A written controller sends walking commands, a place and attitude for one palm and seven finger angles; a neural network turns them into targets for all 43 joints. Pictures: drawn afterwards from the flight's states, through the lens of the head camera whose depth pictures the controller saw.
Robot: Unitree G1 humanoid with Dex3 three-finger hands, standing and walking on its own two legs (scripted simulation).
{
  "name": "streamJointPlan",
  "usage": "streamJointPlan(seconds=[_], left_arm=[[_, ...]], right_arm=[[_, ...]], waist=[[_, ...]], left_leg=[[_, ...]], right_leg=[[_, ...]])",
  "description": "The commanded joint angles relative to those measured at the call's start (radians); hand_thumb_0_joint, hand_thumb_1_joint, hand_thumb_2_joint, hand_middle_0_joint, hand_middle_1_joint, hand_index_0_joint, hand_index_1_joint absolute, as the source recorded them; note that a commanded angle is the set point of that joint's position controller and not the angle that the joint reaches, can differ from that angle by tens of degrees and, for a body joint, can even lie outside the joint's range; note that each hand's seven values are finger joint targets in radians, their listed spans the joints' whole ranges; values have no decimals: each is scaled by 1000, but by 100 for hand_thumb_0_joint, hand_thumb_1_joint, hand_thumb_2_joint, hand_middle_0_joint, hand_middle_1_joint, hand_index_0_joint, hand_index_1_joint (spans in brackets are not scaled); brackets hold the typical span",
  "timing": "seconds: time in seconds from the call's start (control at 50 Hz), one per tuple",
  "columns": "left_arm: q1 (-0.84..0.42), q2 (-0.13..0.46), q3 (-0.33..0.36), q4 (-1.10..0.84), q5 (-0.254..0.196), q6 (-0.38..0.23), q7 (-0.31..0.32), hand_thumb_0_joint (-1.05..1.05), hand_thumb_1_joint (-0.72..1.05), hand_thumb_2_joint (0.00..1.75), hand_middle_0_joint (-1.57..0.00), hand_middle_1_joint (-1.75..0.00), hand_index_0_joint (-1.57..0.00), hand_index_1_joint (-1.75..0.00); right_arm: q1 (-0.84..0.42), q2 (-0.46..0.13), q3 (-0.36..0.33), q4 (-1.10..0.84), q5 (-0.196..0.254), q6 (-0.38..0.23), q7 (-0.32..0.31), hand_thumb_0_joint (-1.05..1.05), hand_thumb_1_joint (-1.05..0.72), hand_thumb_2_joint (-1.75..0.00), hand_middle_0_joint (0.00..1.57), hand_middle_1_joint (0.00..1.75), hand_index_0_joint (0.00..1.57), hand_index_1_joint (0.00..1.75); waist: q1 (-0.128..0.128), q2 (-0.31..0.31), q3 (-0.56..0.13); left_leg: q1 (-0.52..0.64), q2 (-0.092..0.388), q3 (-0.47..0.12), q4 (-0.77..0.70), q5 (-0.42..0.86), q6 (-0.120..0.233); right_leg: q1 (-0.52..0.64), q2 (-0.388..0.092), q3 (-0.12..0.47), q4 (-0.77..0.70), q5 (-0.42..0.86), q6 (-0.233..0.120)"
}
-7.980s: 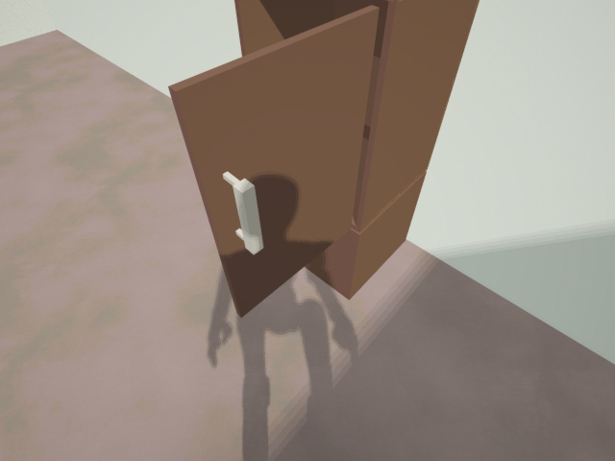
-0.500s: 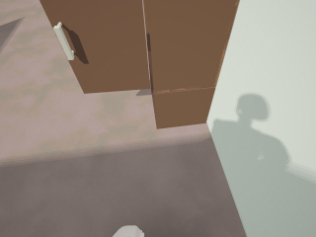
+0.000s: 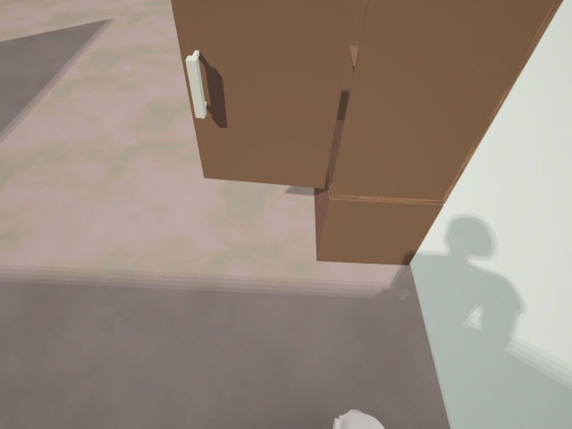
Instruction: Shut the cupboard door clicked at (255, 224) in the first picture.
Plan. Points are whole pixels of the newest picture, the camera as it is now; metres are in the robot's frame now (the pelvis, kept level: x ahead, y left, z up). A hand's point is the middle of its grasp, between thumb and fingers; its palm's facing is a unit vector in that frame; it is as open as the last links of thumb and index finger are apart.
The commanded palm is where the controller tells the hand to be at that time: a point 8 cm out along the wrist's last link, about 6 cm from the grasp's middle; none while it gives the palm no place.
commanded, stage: take the last steps up to it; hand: left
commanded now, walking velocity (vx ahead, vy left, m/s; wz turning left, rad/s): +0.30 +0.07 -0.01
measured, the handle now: (198, 84) +0.88 +0.30 +0.01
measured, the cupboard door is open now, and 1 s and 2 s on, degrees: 87 87 87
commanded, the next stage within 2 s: come to a stop and stand still in 0.94 s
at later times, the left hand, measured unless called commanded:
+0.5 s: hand (202, 369) +0.24 +0.16 -0.16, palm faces +0.07 -0.97 -0.23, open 7.0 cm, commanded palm none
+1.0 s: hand (176, 304) +0.36 +0.25 -0.18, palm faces +0.04 -0.99 -0.17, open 7.3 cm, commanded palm none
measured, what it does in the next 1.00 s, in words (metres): walks ahead: right foot, then left foot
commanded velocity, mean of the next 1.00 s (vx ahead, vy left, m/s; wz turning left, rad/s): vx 0.26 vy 0.07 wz -0.01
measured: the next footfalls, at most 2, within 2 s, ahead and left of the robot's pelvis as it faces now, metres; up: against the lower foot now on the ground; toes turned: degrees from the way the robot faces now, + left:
right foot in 0.26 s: +0.21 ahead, -0.11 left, +0.00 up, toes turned -7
left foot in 0.74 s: +0.39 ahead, +0.14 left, +0.00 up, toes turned +2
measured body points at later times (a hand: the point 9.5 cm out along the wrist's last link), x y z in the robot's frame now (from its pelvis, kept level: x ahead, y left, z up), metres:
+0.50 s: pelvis +0.17 -0.03 +0.00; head +0.21 -0.04 +0.45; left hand +0.23 +0.21 -0.14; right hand +0.17 -0.26 -0.16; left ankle +0.20 +0.13 -0.68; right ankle +0.17 -0.11 -0.74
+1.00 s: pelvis +0.34 +0.07 +0.00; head +0.37 +0.08 +0.45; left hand +0.36 +0.30 -0.16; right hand +0.39 -0.17 -0.15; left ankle +0.35 +0.13 -0.74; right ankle +0.35 -0.06 -0.68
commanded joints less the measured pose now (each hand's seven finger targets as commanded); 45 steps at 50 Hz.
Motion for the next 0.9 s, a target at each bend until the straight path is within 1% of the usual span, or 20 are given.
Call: streamJointPlan(seconds=[0.0,0.14,0.18,0.2,0.22,0.24,0.26,0.28,0.32,0.38,0.44,0.6,0.64,0.68,0.7,0.72,0.74,0.76,0.82,0.88], left_arm=[[-108,41,2,-101,-5,-33,0,0,90,90,-20,-30,-20,-30],[-217,7,-3,-148,-9,-46,0,0,90,90,-20,-30,-20,-30],[-110,20,5,-117,-9,-52,2,0,90,90,-20,-30,-20,-30],[29,49,18,-77,-8,-61,7,0,90,90,-20,-30,-20,-30],[192,113,40,-31,-3,-74,16,0,90,90,-20,-30,-20,-30],[299,198,61,2,-6,-73,26,0,90,90,-20,-30,-20,-30],[269,198,61,-3,-24,-71,31,0,90,90,-20,-30,-20,-30],[170,152,50,-28,-22,-74,35,0,90,90,-20,-30,-20,-30],[52,60,25,-51,-22,-79,40,0,90,90,-20,-30,-20,-30],[59,12,12,-31,-16,-104,35,0,90,90,-20,-30,-20,-30],[85,22,27,-21,-10,-114,33,0,90,90,-20,-30,-20,-30],[154,91,24,43,-3,-105,27,0,90,90,-20,-30,-20,-30],[136,106,27,46,-3,-99,30,0,90,90,-20,-30,-20,-30],[114,99,27,42,-8,-90,29,0,90,90,-20,-30,-20,-30],[138,67,20,33,-12,-85,25,0,90,90,-20,-30,-20,-30],[153,18,8,8,-19,-86,22,0,90,90,-20,-30,-20,-30],[98,28,4,-20,-14,-81,29,0,90,90,-20,-30,-20,-30],[83,25,7,-20,-12,-78,30,0,90,90,-20,-30,-20,-30],[95,4,9,9,-3,-56,18,0,90,90,-20,-30,-20,-30],[134,-23,7,13,-4,-38,18,0,90,90,-20,-30,-20,-30]], right_arm=[[120,-141,-36,8,-2,-23,-15,0,-90,-90,20,30,20,30],[208,-124,-29,78,-14,-24,-22,0,-90,-90,20,30,20,30],[197,-129,-29,91,-9,-23,-24,0,-90,-90,20,30,20,30],[175,-134,-33,88,-2,-24,-22,0,-90,-90,20,30,20,30],[163,-120,-35,69,11,-30,-17,0,-90,-90,20,30,20,30],[193,-90,-35,41,20,-34,-17,0,-90,-90,20,30,20,30],[135,-128,-44,34,12,-24,-13,0,-90,-90,20,30,20,30],[77,-112,-50,30,11,-17,-8,0,-90,-90,20,30,20,30],[41,-52,-44,26,-1,3,0,0,-90,-90,20,30,20,30],[96,-17,-38,43,-9,24,11,0,-90,-90,20,30,20,30],[48,-6,-44,20,-9,27,19,0,-90,-90,20,30,20,30],[-206,-52,-47,-85,-7,6,44,0,-90,-90,20,30,20,30],[-197,-68,-48,-85,-6,0,42,0,-90,-90,20,30,20,30],[-57,-113,-57,-40,-12,-11,31,0,-90,-90,20,30,20,30],[62,-198,-75,-11,-20,-18,21,0,-90,-90,20,30,20,30],[165,-283,-97,7,-26,-18,7,0,-90,-90,20,30,20,30],[178,-286,-89,6,-16,-4,-5,0,-90,-90,20,30,20,30],[100,-246,-76,-16,-13,-3,-7,0,-90,-90,20,30,20,30],[-35,-146,-41,-57,-8,-19,-14,0,-90,-90,20,30,20,30],[-28,-133,-36,-41,-6,-28,-18,0,-90,-90,20,30,20,30]], waist=[[-43,99,79],[-65,100,101],[-12,96,54],[56,39,-12],[115,-58,-121],[120,-244,-217],[108,-109,-158],[75,-56,-63],[7,-24,62],[-38,-87,17],[-30,-40,-20],[26,-108,45],[2,-118,54],[-72,-41,4],[-108,151,-90],[-133,367,-164],[-138,279,-151],[-103,183,-112],[-37,142,2],[-7,116,-24]], left_leg=[[44,285,-191,-152,259,122],[49,300,-154,-63,460,105],[6,263,-111,64,599,74],[-69,226,-94,223,601,44],[-262,154,-43,451,431,-1],[-497,3,7,769,-250,-54],[-543,61,-87,939,-314,-49],[-556,110,-125,968,-219,-48],[-521,170,-125,906,-90,-64],[-459,179,-77,771,-19,-98],[-460,179,-37,621,26,-121],[-444,134,10,340,30,-111],[-360,118,14,266,27,-98],[-88,78,43,144,78,-81],[107,204,-96,130,107,-43],[240,429,-388,49,199,58],[200,479,-432,0,241,118],[104,464,-364,-18,176,127],[-144,382,-225,-95,127,79],[-141,343,-144,-112,212,73]], right_leg=[[-111,-5,-14,-125,43,6],[37,46,-56,-359,-8,-34],[237,94,-84,-447,22,-54],[444,92,-60,-519,78,-68],[727,-54,126,-558,93,-126],[914,-346,532,-686,190,-250],[794,-391,568,-773,140,-281],[630,-345,510,-817,-1,-253],[393,-266,295,-858,50,-188],[364,-186,109,-871,245,-151],[409,-171,55,-857,332,-164],[488,-201,69,-814,342,-151],[467,-202,58,-775,335,-138],[355,-135,-9,-583,349,-98],[227,-46,-61,-359,162,-61],[38,75,-125,-65,-306,-22],[-24,69,-23,108,-351,-37],[-41,29,5,173,-297,-46],[12,-21,35,159,-127,-28],[38,-7,23,88,-65,-15]])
